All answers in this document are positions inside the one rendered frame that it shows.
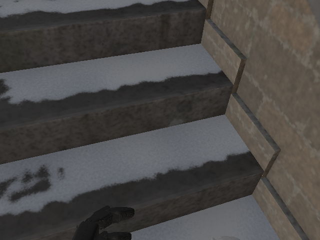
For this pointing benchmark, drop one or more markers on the left robot hand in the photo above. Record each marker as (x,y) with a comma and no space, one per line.
(102,218)

